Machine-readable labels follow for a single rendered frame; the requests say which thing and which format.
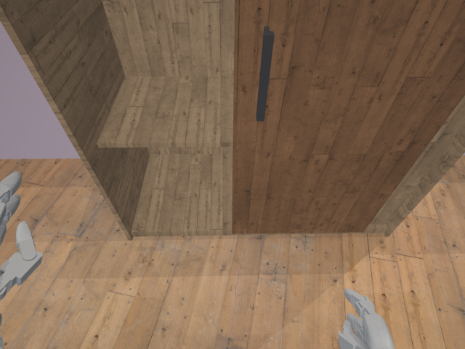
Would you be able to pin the left robot hand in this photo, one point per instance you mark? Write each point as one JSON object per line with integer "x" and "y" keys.
{"x": 21, "y": 264}

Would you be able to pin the right robot hand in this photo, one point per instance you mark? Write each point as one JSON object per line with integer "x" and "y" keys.
{"x": 372, "y": 332}

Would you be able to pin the wardrobe door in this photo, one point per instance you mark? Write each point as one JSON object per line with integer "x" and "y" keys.
{"x": 357, "y": 91}
{"x": 450, "y": 130}

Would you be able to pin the handle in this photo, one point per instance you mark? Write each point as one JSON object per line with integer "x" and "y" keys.
{"x": 267, "y": 46}

